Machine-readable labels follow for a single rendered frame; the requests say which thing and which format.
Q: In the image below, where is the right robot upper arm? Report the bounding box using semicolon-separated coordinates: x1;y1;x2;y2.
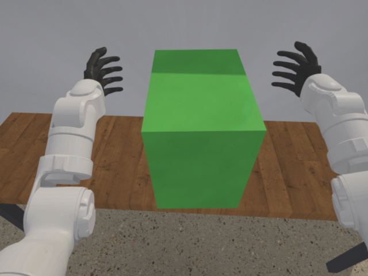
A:
331;170;368;250

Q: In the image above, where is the table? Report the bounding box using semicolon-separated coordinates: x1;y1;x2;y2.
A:
0;112;368;273

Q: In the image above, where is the robot left hand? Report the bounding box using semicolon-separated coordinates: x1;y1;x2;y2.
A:
84;47;123;96

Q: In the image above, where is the robot right hand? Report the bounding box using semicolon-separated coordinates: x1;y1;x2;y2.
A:
271;41;321;97

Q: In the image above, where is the robot right forearm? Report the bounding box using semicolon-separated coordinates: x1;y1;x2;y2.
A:
300;74;368;174

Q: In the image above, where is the robot left forearm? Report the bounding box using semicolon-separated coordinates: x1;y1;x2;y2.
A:
23;79;106;234

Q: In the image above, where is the carton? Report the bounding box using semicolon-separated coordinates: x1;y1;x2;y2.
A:
141;49;267;209

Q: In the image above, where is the left robot upper arm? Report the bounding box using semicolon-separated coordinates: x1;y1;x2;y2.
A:
0;186;95;276

